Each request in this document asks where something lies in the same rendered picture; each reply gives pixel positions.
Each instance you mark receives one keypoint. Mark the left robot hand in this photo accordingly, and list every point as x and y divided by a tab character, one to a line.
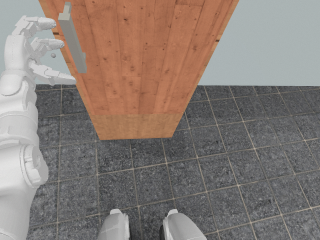
19	53

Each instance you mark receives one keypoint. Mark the cupboard door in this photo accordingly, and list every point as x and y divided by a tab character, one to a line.
142	56

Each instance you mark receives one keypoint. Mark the robot left thigh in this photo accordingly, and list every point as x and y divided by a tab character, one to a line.
115	227

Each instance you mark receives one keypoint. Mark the handle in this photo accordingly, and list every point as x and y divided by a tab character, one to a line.
69	32

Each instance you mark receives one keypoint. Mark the robot left forearm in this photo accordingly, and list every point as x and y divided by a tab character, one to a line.
18	112

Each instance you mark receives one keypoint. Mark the robot right shin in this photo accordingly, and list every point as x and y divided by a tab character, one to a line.
173	211

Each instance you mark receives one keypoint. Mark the robot left upper arm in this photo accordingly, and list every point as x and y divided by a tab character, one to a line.
22	171

